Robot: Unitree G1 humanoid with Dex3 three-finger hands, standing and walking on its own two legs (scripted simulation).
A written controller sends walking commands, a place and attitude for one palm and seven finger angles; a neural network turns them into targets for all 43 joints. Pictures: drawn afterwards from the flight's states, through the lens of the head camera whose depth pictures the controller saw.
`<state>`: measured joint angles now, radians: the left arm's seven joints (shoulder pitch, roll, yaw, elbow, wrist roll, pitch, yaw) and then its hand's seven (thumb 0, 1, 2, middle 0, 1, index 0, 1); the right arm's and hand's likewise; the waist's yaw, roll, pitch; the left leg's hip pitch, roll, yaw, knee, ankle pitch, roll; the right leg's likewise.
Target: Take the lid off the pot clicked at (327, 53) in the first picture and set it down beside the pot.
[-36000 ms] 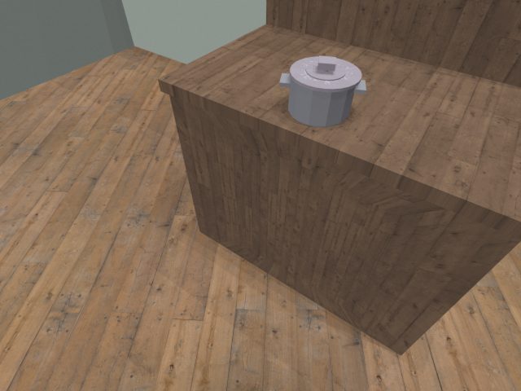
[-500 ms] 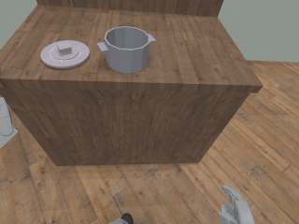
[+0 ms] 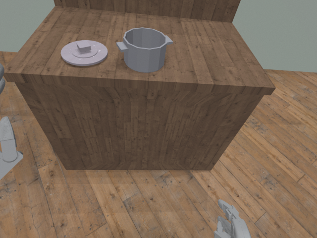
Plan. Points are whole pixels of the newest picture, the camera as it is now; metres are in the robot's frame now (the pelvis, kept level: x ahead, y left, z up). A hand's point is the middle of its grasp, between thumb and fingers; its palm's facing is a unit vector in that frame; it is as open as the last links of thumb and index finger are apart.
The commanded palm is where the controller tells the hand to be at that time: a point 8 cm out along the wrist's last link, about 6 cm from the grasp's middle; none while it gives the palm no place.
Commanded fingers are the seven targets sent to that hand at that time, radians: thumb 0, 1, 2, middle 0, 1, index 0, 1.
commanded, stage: stop stepping back and stand still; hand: left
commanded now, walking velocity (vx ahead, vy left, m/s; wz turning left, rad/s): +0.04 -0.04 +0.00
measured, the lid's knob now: (83, 46) +0.75 +0.30 +0.07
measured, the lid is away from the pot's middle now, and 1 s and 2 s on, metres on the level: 0.23 0.23 0.23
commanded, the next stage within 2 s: let the arm hang, fingers relaxed in 0.12 s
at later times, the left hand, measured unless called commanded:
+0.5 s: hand out of the picture +0.12 +0.13 -0.18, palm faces +0.02 -1.00 -0.10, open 7.4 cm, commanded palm none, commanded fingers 0.00 0.90 0.90 -0.20 -0.30 -0.20 -0.30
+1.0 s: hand out of the picture +0.08 +0.17 -0.17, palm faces +0.12 -0.97 -0.22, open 7.4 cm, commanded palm none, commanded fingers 0.00 0.90 0.90 -0.20 -0.30 -0.20 -0.30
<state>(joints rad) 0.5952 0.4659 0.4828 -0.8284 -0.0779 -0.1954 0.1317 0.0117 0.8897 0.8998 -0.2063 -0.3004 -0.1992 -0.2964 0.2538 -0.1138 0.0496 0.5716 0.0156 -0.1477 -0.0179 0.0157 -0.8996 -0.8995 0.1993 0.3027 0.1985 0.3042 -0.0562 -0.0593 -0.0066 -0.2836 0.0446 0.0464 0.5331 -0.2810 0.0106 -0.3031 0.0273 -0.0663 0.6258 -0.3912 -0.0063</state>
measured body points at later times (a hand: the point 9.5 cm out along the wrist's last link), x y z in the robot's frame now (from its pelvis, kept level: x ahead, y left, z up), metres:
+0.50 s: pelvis +0.02 -0.02 -0.02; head +0.06 -0.01 +0.43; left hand +0.12 +0.18 -0.17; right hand +0.09 -0.27 -0.15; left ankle +0.00 +0.11 -0.74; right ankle +0.07 -0.16 -0.74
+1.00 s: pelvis +0.05 -0.02 +0.00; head +0.09 -0.03 +0.44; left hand +0.08 +0.22 -0.16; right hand +0.06 -0.24 -0.17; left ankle -0.01 +0.11 -0.74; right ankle +0.07 -0.16 -0.74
